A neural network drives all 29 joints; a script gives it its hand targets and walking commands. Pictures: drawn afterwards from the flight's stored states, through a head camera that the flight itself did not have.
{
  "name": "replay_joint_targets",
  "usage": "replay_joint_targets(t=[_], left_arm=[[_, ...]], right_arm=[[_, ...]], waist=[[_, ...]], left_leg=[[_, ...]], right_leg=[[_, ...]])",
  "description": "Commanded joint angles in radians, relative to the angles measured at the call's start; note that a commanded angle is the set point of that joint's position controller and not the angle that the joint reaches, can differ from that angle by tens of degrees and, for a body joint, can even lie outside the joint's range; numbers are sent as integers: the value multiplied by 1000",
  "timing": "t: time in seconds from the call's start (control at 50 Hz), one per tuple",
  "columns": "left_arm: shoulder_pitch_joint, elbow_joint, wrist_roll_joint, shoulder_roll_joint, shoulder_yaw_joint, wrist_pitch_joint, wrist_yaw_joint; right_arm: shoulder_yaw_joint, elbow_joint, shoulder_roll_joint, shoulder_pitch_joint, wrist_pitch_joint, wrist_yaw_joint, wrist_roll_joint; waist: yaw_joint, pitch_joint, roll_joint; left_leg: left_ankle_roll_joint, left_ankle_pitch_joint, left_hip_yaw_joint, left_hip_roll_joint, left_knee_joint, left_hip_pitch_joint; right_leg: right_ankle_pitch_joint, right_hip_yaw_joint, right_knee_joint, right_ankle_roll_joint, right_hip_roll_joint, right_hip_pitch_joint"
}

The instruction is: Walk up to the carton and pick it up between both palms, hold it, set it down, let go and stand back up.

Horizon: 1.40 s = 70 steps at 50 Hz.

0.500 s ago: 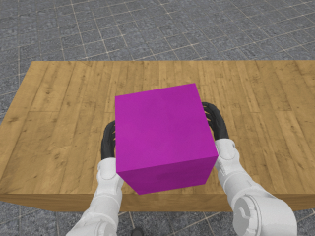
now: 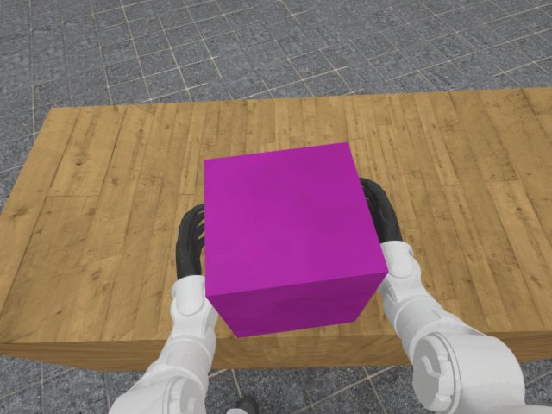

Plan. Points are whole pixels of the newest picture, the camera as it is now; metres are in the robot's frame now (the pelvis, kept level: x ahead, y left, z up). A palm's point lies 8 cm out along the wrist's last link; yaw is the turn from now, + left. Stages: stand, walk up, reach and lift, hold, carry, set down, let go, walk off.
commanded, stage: set down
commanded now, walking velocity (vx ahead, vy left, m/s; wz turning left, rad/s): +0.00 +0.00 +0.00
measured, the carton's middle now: (287, 249) +0.37 +0.03 -0.04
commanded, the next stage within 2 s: none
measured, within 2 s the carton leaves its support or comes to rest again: neither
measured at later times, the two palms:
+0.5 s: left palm (178, 249) +0.35 +0.19 +0.00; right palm (389, 211) +0.41 -0.12 +0.02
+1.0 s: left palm (137, 247) +0.33 +0.23 +0.05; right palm (432, 208) +0.39 -0.16 +0.06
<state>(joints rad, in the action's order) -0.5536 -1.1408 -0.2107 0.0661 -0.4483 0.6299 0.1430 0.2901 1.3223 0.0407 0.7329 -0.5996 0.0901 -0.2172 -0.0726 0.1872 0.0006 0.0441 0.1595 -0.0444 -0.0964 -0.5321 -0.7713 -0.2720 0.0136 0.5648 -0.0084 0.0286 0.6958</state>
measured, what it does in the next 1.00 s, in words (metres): stands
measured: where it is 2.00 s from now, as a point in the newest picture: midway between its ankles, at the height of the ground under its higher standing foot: outside the picture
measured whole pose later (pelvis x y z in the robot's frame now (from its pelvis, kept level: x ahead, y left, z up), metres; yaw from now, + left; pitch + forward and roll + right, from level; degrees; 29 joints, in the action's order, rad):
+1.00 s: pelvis -0.02 +0.00 +0.00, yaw +3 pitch +15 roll -2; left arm -0.54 -0.86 0.13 -0.16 -0.09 0.15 0.11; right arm -0.05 1.13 0.27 0.70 -0.21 -0.03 0.32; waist -0.06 0.22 0.00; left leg 0.06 0.16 0.02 -0.09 -0.57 -0.68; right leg -0.28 -0.04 0.58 -0.02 0.03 0.57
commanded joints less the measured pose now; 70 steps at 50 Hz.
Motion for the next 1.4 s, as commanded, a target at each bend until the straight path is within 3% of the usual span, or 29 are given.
replay_joint_targets(t=[0.0,0.1,0.14,0.36,0.4,0.5,0.52,0.54,0.56,0.62,0.64,0.66,0.68,0.72,0.74,0.76,0.86,1.04,1.08,1.1,1.2,1.22,1.24,1.26,1.28,1.3,1.34,1.36,1.38], left_arm=[[-303,31,-37,226,160,-19,-40],[-316,91,62,-42,137,-37,9],[-329,24,108,-2,179,-57,-1],[-335,305,176,-150,209,-147,1],[-266,187,171,-135,209,-189,-5],[-298,291,193,-196,219,-212,-20],[-271,141,187,-111,222,-218,-29],[-368,365,198,-178,227,-210,-26],[-308,202,207,-193,222,-228,-25],[-302,210,208,-161,243,-245,-30],[-358,434,235,-236,256,-250,-22],[-312,270,238,-203,269,-275,-27],[-365,423,257,-300,275,-290,-18],[-293,217,257,-162,329,-314,-37],[-304,541,270,-291,303,-324,-30],[-294,423,273,-301,278,-362,-23],[-414,501,316,-290,353,-395,-45],[-387,480,365,-351,357,-499,-52],[-335,373,329,-296,363,-504,-68],[-314,543,318,-358,343,-504,-66],[-429,399,299,-294,347,-510,-50],[-271,556,292,-310,348,-509,-40],[-590,324,324,-316,349,-513,-42],[-307,585,318,-331,359,-501,-24],[-547,368,319,-342,354,-528,-20],[-445,438,322,-280,388,-514,-14],[-502,439,334,-338,378,-548,-3],[-311,603,331,-318,398,-548,2],[-512,490,350,-358,374,-587,-1]], right_arm=[[-183,4,-336,378,23,-62,-16],[-215,-71,9,417,24,-17,124],[-279,-34,-70,452,55,-10,188],[-286,-228,214,441,105,2,340],[-314,-155,206,405,133,-8,377],[-303,-193,266,408,153,-40,412],[-326,-94,146,376,164,-42,400],[-309,-262,220,436,161,-46,413],[-305,-190,206,417,181,-51,417],[-299,-206,168,411,212,-65,395],[-281,-337,305,438,212,-68,424],[-295,-205,235,392,237,-75,443],[-291,-300,360,402,239,-76,462],[-340,-128,175,340,280,-96,454],[-294,-404,382,366,253,-97,473],[-297,-312,395,378,267,-94,505],[-279,-376,379,425,314,-115,506],[-359,-466,370,408,410,-141,563],[-383,-345,291,343,418,-143,547],[-371,-431,396,280,401,-145,565],[-314,-369,307,396,410,-145,499],[-329,-460,411,226,382,-149,521],[-279,-365,322,561,417,-144,474],[-337,-489,419,250,386,-145,540],[-269,-367,392,498,412,-138,496],[-307,-388,358,403,409,-141,522],[-287,-386,461,455,405,-130,526],[-320,-433,498,256,387,-129,562],[-276,-418,519,478,413,-121,537]], waist=[[-41,470,-41],[-45,632,-48],[-39,554,-100],[1,746,4],[3,627,-33],[-11,641,-11],[-10,498,-59],[-37,655,2],[-20,549,-42],[-15,471,-41],[-27,651,16],[9,518,-14],[-15,653,29],[2,412,-13],[-11,675,51],[15,627,19],[38,581,39],[-1,507,-26],[6,355,-27],[-4,487,7],[-1,353,-1],[-13,467,12],[28,352,-37],[-37,500,15],[40,417,-6],[-7,417,17],[39,475,1],[19,558,31],[60,529,-4]], left_leg=[[-45,-285,-71,98,-57,317],[-24,-315,-76,110,-84,284],[-32,-259,-62,116,-88,224],[38,-460,-47,111,-134,460],[27,-429,-35,103,-127,447],[35,-460,-31,98,-117,516],[19,-396,-18,94,-121,429],[23,-428,-25,104,-117,501],[16,-367,-27,97,-110,425],[-2,-293,-19,94,-95,403],[17,-374,-27,101,-89,511],[14,-339,-7,90,-100,449],[25,-393,-28,94,-92,535],[-4,-289,6,83,-98,452],[20,-451,0,95,-87,633],[34,-478,-3,93,-101,605],[15,-312,18,90,-65,585],[-24,-248,18,104,-13,501],[-33,-228,23,99,-8,472],[-18,-307,24,101,-5,571],[-25,-101,33,97,20,476],[-7,-226,28,94,25,596],[-28,-52,11,103,17,399],[-10,-183,18,97,28,572],[-20,-85,15,106,29,442],[-22,-100,22,89,20,503],[0,-143,11,95,22,520],[10,-259,22,94,11,628],[12,-224,25,97,12,558]], right_leg=[[270,-39,-36,25,31,-199],[400,-26,7,43,38,-274],[363,-11,13,61,36,-273],[453,-38,9,41,72,-259],[406,-29,-9,45,71,-241],[316,-39,-47,21,68,-218],[233,-26,-52,28,59,-148],[282,-27,-44,22,60,-204],[242,-28,-47,26,54,-184],[151,-25,-54,28,46,-164],[246,-34,-56,28,57,-233],[186,-31,-58,18,52,-170],[243,-36,-74,18,58,-218],[114,-34,-71,20,44,-105],[293,-43,-70,13,63,-219],[316,-40,-69,20,63,-196],[160,-47,-97,15,50,-161],[171,-16,-120,30,33,-272],[154,-14,-123,26,26,-227],[248,-20,-123,23,30,-311],[3,-17,-148,30,17,-218],[148,-22,-146,19,27,-305],[-58,-12,-149,24,13,-180],[107,-8,-150,25,20,-328],[13,-18,-142,29,22,-229],[-7,-2,-135,20,13,-211],[72,-19,-142,22,28,-238],[206,-24,-132,27,39,-327],[178,-23,-135,28,41,-269]])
